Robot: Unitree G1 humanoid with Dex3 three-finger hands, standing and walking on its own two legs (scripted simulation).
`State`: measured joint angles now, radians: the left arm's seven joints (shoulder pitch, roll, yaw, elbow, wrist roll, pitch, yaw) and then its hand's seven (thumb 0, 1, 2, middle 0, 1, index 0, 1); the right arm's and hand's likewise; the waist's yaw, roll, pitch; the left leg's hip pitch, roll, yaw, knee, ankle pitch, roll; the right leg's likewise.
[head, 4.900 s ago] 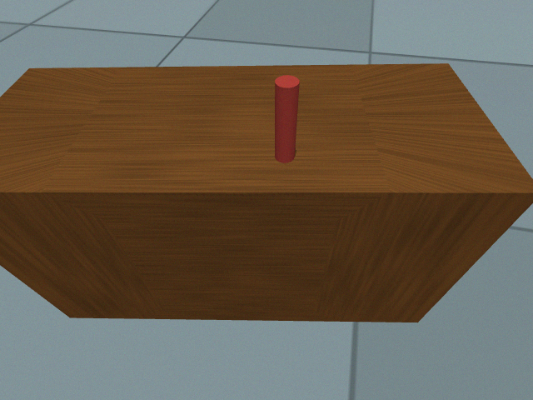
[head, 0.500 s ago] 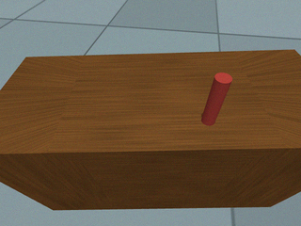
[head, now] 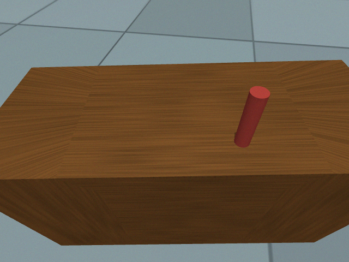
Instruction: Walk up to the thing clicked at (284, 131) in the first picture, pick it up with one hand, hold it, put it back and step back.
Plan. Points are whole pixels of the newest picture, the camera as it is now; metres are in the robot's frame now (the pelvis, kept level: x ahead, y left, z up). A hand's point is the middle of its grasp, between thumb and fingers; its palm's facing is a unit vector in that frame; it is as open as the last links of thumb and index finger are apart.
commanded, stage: stand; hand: right
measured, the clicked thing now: (249, 120) +0.45 -0.19 +0.06
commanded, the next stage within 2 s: rise first in 0.48 s
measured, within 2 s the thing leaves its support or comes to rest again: neither
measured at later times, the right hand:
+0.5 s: hand out of the picture +0.06 -0.25 -0.16, palm faces -0.03 +0.94 -0.33, open 7.3 cm
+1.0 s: hand (289, 250) +0.17 -0.25 -0.10, palm faces +0.22 +0.91 -0.35, open 14.8 cm
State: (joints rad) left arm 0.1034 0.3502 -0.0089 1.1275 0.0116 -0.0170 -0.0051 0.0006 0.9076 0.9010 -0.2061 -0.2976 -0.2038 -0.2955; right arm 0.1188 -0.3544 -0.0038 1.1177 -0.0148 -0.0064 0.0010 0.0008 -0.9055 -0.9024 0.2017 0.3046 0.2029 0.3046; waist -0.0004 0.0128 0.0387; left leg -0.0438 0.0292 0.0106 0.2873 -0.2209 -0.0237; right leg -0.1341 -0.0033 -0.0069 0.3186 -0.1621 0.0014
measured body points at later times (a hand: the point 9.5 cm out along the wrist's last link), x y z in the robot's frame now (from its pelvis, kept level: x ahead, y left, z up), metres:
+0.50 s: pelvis +0.00 +0.00 +0.00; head +0.00 +0.00 +0.45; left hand +0.07 +0.31 -0.13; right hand +0.06 -0.30 -0.14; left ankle -0.04 +0.13 -0.75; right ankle +0.01 -0.12 -0.75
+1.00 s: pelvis -0.01 +0.01 -0.01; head +0.01 +0.01 +0.44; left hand +0.14 +0.28 -0.11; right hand +0.15 -0.30 -0.07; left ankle -0.04 +0.13 -0.75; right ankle +0.01 -0.12 -0.75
